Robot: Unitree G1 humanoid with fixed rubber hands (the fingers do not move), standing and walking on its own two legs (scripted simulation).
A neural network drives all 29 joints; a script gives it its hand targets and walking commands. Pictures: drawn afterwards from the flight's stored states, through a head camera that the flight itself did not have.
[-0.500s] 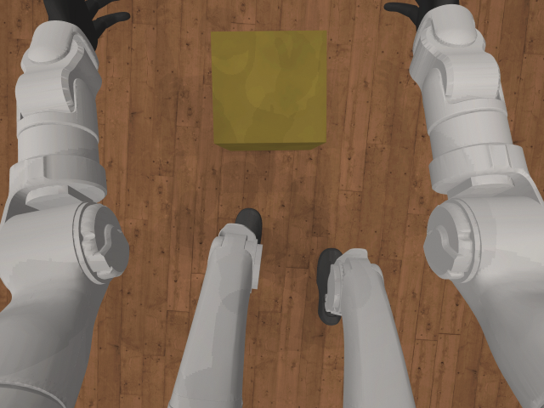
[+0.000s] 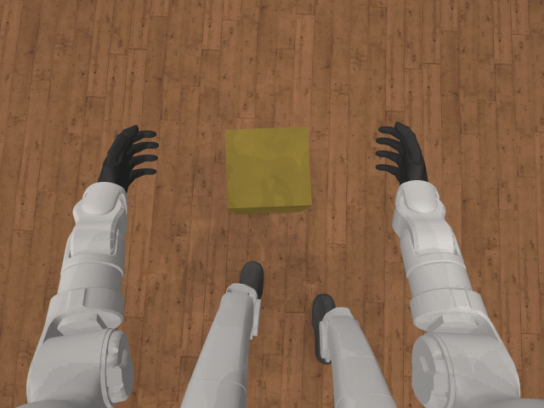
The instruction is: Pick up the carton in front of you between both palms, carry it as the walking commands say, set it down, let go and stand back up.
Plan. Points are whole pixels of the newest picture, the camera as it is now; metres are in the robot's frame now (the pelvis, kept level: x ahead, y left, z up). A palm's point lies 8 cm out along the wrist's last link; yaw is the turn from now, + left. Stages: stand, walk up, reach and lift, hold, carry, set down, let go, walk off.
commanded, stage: let go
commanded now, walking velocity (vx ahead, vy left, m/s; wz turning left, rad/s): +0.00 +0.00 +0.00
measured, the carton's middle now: (267, 175) +0.48 +0.08 -0.58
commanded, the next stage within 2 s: stand in 1.04 s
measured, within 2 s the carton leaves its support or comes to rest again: neither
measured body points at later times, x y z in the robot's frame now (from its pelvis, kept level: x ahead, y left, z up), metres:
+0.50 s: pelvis +0.05 -0.03 +0.07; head +0.13 -0.02 +0.51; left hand +0.22 +0.22 -0.02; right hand +0.27 -0.24 -0.02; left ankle +0.08 +0.09 -0.67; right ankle +0.00 -0.15 -0.67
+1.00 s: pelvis +0.07 -0.04 +0.07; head +0.09 -0.04 +0.52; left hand +0.23 +0.21 -0.01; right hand +0.25 -0.27 -0.01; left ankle +0.08 +0.09 -0.67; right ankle +0.00 -0.15 -0.67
